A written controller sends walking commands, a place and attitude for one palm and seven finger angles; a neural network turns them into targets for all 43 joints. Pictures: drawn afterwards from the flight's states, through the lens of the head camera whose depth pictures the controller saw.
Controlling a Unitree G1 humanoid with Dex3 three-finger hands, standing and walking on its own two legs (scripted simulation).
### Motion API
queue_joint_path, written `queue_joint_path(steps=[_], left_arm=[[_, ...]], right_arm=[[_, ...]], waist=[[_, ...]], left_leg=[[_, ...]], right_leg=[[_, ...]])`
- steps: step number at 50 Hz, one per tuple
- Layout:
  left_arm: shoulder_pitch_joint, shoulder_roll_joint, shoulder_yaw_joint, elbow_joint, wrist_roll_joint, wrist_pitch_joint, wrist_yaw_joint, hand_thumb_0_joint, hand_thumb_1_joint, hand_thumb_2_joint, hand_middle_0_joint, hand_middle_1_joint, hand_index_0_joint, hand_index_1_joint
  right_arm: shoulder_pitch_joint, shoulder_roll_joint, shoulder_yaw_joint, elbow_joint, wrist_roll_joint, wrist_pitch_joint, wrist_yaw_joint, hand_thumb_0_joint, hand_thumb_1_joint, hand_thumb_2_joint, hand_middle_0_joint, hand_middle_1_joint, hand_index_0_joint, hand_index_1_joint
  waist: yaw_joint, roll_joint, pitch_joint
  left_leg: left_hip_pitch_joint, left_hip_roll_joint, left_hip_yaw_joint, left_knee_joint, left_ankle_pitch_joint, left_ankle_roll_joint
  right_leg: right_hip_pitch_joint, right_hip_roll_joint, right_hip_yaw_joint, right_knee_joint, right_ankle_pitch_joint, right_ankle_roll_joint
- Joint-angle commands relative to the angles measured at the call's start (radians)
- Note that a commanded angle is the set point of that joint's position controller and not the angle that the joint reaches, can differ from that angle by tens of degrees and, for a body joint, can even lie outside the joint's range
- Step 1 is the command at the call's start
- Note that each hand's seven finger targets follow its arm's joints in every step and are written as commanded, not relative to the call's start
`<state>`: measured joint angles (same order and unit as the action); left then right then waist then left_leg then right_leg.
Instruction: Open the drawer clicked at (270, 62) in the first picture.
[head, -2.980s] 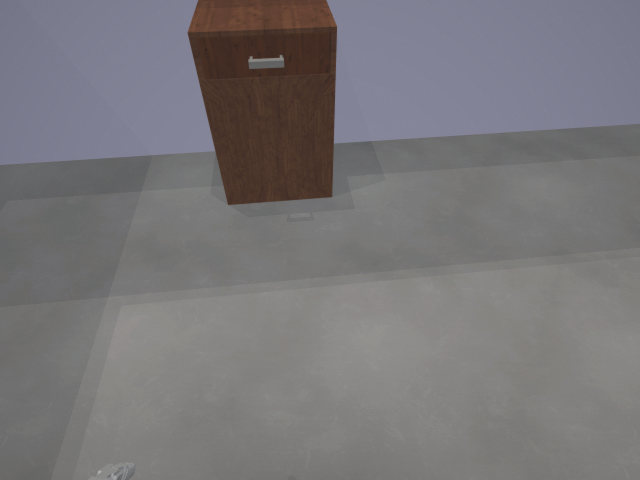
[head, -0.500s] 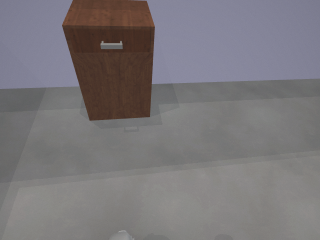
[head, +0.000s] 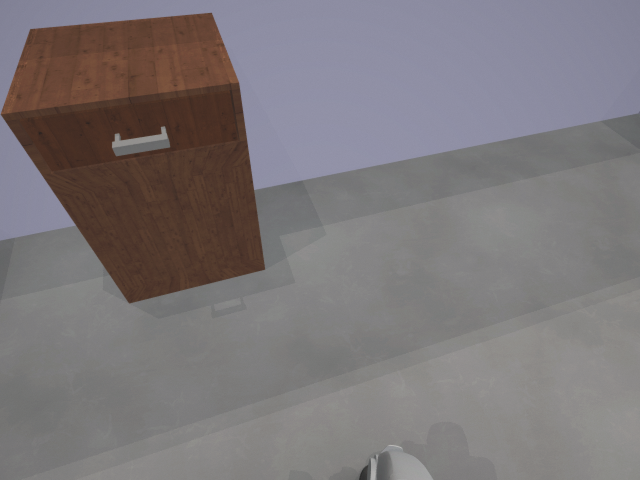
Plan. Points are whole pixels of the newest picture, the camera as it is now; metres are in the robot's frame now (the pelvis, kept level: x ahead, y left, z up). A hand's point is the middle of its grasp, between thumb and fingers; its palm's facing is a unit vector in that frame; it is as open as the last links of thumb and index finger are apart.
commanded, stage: turn to face it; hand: left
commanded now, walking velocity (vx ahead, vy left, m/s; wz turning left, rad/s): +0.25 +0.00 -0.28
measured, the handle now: (141, 139) +0.84 +0.44 -0.09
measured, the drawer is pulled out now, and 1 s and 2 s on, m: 0.00 0.00 0.00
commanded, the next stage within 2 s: take the last steps up to it in 0.86 s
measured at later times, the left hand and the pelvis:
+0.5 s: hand (205, 448) +0.20 +0.18 -0.18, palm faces +0.20 -0.96 -0.18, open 7.3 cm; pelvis +0.16 -0.01 -0.01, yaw +9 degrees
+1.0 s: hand (199, 469) +0.17 +0.18 -0.17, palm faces +0.30 -0.91 -0.28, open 7.4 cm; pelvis +0.17 -0.03 -0.01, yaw +15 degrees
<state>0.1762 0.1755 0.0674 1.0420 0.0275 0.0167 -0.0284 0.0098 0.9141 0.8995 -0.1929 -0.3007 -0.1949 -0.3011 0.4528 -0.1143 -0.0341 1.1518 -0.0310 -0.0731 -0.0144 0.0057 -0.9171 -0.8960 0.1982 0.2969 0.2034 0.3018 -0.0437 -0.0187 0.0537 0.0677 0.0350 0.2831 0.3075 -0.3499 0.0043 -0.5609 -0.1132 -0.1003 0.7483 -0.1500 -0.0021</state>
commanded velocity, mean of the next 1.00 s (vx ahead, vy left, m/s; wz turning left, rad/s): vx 0.03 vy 0.00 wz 0.33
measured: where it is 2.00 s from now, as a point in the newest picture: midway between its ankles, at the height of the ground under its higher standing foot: (290, 435)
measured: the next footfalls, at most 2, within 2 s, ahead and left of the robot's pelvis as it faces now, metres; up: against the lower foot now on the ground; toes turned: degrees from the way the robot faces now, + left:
right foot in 0.10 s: +0.21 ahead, -0.13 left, +0.00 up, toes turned -10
left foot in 0.52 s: +0.24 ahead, +0.11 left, +0.00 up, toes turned +18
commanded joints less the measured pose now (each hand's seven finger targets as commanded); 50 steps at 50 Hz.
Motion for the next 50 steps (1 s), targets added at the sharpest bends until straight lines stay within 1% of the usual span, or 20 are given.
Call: queue_joint_path(steps=[1,3,4,5,6,10,13,23,25,26,27,28,30,34,42,46,47,48,49,50], left_arm=[[-0.039,0.030,-0.003,-0.072,0.000,-0.042,0.003,0.000,0.900,0.900,-0.200,-0.300,-0.200,-0.300],[0.152,0.061,0.009,-0.011,0.008,-0.057,0.007,0.000,0.900,0.900,-0.200,-0.300,-0.200,-0.300],[0.282,0.129,0.028,0.025,0.014,-0.073,0.016,0.000,0.900,0.900,-0.200,-0.300,-0.200,-0.300],[0.369,0.236,0.052,0.044,0.007,-0.085,0.030,0.000,0.900,0.900,-0.200,-0.300,-0.200,-0.300],[0.367,0.257,0.047,0.040,-0.019,-0.079,0.039,0.000,0.900,0.900,-0.200,-0.300,-0.200,-0.300],[0.110,0.105,-0.005,-0.009,-0.012,-0.084,0.056,0.000,0.900,0.900,-0.200,-0.300,-0.200,-0.300],[0.027,0.082,-0.014,-0.035,-0.005,-0.079,0.060,0.000,0.900,0.900,-0.200,-0.300,-0.200,-0.300],[0.050,0.156,0.019,-0.067,-0.001,-0.027,0.059,0.000,0.900,0.900,-0.200,-0.300,-0.200,-0.300],[0.052,0.151,0.020,-0.077,-0.011,-0.013,0.056,0.000,0.900,0.900,-0.200,-0.300,-0.200,-0.300],[0.073,0.099,0.014,-0.101,-0.019,-0.006,0.052,0.000,0.900,0.900,-0.200,-0.300,-0.200,-0.300],[0.038,0.082,0.002,-0.138,-0.019,-0.001,0.053,0.000,0.900,0.900,-0.200,-0.300,-0.200,-0.300],[0.018,0.094,0.003,-0.145,-0.013,0.001,0.054,0.000,0.900,0.900,-0.200,-0.300,-0.200,-0.300],[0.014,0.100,0.014,-0.116,-0.006,0.003,0.049,0.000,0.900,0.900,-0.200,-0.300,-0.200,-0.300],[0.084,0.094,0.010,-0.078,-0.007,0.009,0.044,0.000,0.900,0.900,-0.200,-0.300,-0.200,-0.300],[0.066,0.071,-0.002,-0.098,-0.011,0.013,0.055,0.000,0.900,0.900,-0.200,-0.300,-0.200,-0.300],[0.150,0.078,-0.005,-0.071,-0.015,0.000,0.060,0.000,0.900,0.900,-0.200,-0.300,-0.200,-0.300],[0.183,0.084,-0.003,-0.062,-0.014,-0.005,0.063,0.000,0.900,0.900,-0.200,-0.300,-0.200,-0.300],[0.190,0.128,-0.001,-0.060,-0.004,-0.014,0.069,0.000,0.900,0.900,-0.200,-0.300,-0.200,-0.300],[0.174,0.203,0.008,-0.067,0.003,-0.022,0.070,0.000,0.900,0.900,-0.200,-0.300,-0.200,-0.300],[0.159,0.230,0.011,-0.091,-0.001,-0.019,0.068,0.000,0.900,0.900,-0.200,-0.300,-0.200,-0.300]], right_arm=[[0.058,-0.164,-0.032,-0.014,0.003,-0.008,-0.013,0.000,-0.900,-0.900,0.200,0.300,0.200,0.300],[0.025,-0.177,-0.031,-0.019,0.011,-0.005,-0.014,0.000,-0.900,-0.900,0.200,0.300,0.200,0.300],[0.025,-0.160,-0.028,-0.026,0.020,-0.005,-0.007,0.000,-0.900,-0.900,0.200,0.300,0.200,0.300],[0.092,-0.083,-0.016,-0.046,0.035,-0.010,-0.005,0.000,-0.900,-0.900,0.200,0.300,0.200,0.300],[0.044,-0.111,-0.018,-0.068,0.040,0.003,-0.013,0.000,-0.900,-0.900,0.200,0.300,0.200,0.300],[-0.028,-0.052,-0.014,-0.055,0.021,0.043,-0.013,0.000,-0.900,-0.900,0.200,0.300,0.200,0.300],[0.033,-0.030,-0.010,-0.047,0.017,0.077,-0.006,0.000,-0.900,-0.900,0.200,0.300,0.200,0.300],[-0.192,-0.091,-0.022,-0.181,0.011,0.087,0.023,0.000,-0.900,-0.900,0.200,0.300,0.200,0.300],[-0.118,-0.152,-0.035,-0.176,0.006,0.081,0.025,0.000,-0.900,-0.900,0.200,0.300,0.200,0.300],[-0.073,-0.251,-0.054,-0.184,-0.001,0.072,0.020,0.000,-0.900,-0.900,0.200,0.300,0.200,0.300],[-0.055,-0.305,-0.062,-0.186,0.000,0.074,0.009,0.000,-0.900,-0.900,0.200,0.300,0.200,0.300],[-0.085,-0.311,-0.062,-0.191,-0.001,0.076,0.001,0.000,-0.900,-0.900,0.200,0.300,0.200,0.300],[-0.183,-0.265,-0.049,-0.213,0.003,0.069,-0.009,0.000,-0.900,-0.900,0.200,0.300,0.200,0.300],[-0.231,-0.242,-0.042,-0.235,0.012,0.062,-0.012,0.000,-0.900,-0.900,0.200,0.300,0.200,0.300],[-0.214,-0.247,-0.055,-0.214,0.006,0.082,-0.005,0.000,-0.900,-0.900,0.200,0.300,0.200,0.300],[-0.254,-0.241,-0.057,-0.212,0.013,0.090,0.003,0.000,-0.900,-0.900,0.200,0.300,0.200,0.300],[-0.268,-0.229,-0.054,-0.217,0.017,0.092,0.005,0.000,-0.900,-0.900,0.200,0.300,0.200,0.300],[-0.258,-0.178,-0.048,-0.220,0.025,0.093,0.010,0.000,-0.900,-0.900,0.200,0.300,0.200,0.300],[-0.263,-0.115,-0.033,-0.241,0.028,0.098,0.014,0.000,-0.900,-0.900,0.200,0.300,0.200,0.300],[-0.309,-0.163,-0.043,-0.259,0.018,0.108,0.017,0.000,-0.900,-0.900,0.200,0.300,0.200,0.300]], waist=[[0.030,0.132,0.073],[0.123,0.103,-0.023],[0.179,0.012,-0.122],[0.169,-0.252,-0.275],[0.159,-0.172,-0.293],[0.052,-0.016,-0.046],[-0.010,-0.071,-0.042],[0.044,-0.101,-0.003],[0.004,0.048,-0.052],[-0.006,0.335,-0.074],[-0.021,0.394,-0.078],[-0.011,0.256,-0.078],[0.017,0.253,-0.079],[0.041,0.131,-0.120],[0.014,0.157,-0.104],[0.055,0.151,-0.095],[0.073,0.121,-0.093],[0.073,-0.023,-0.073],[0.067,-0.261,-0.043],[0.095,-0.232,-0.013]], left_leg=[[-0.044,0.299,-0.078,0.041,0.751,0.103],[-0.103,0.255,-0.031,0.296,0.867,0.064],[-0.276,0.207,-0.020,0.553,0.669,0.024],[-0.541,0.034,-0.037,0.893,-0.117,-0.026],[-0.560,0.018,-0.197,1.052,-0.253,-0.008],[-0.544,0.118,-0.294,1.006,-0.052,-0.012],[-0.483,0.111,-0.262,0.841,-0.016,-0.036],[-0.411,0.067,-0.154,0.402,0.054,-0.041],[-0.252,0.081,-0.202,0.216,0.250,-0.024],[-0.192,0.271,-0.504,0.085,0.464,0.070],[-0.202,0.412,-0.675,-0.005,0.612,0.195],[-0.239,0.413,-0.642,-0.018,0.458,0.226],[-0.254,0.312,-0.562,-0.016,0.362,0.175],[-0.240,0.231,-0.423,-0.024,0.347,0.140],[-0.217,0.240,-0.462,-0.017,0.314,0.173],[-0.324,0.197,-0.456,0.039,0.291,0.132],[-0.384,0.160,-0.427,0.080,0.222,0.095],[-0.470,0.081,-0.355,0.189,0.104,0.039],[-0.568,-0.033,-0.246,0.334,-0.074,-0.024],[-0.551,-0.021,-0.279,0.507,-0.173,-0.023]], right_leg=[[0.084,0.062,-0.057,-0.104,-0.060,-0.047],[0.353,0.123,-0.097,-0.184,-0.001,-0.071],[0.602,0.018,0.026,-0.211,0.109,-0.106],[0.834,-0.299,0.474,-0.283,0.388,-0.227],[0.775,-0.368,0.528,-0.376,0.541,-0.282],[0.350,-0.278,0.179,-0.441,0.441,-0.171],[0.247,-0.227,0.014,-0.463,0.376,-0.131],[0.305,-0.242,-0.060,-0.355,0.121,-0.095],[0.251,-0.178,-0.118,-0.169,0.000,-0.031],[0.125,-0.049,-0.152,0.035,-0.270,0.045],[0.056,0.020,-0.065,0.242,-0.547,0.070],[0.064,-0.001,0.020,0.334,-0.507,0.054],[0.019,-0.003,0.061,0.396,-0.380,0.051],[0.061,0.008,0.069,0.363,-0.242,0.065],[0.153,0.041,0.048,0.051,-0.309,0.068],[0.334,0.067,0.029,-0.199,-0.155,0.056],[0.415,0.052,0.034,-0.319,-0.069,0.053],[0.459,-0.054,0.155,-0.443,-0.105,0.022],[0.441,-0.250,0.376,-0.547,-0.196,-0.062],[0.308,-0.336,0.436,-0.617,-0.326,-0.136]])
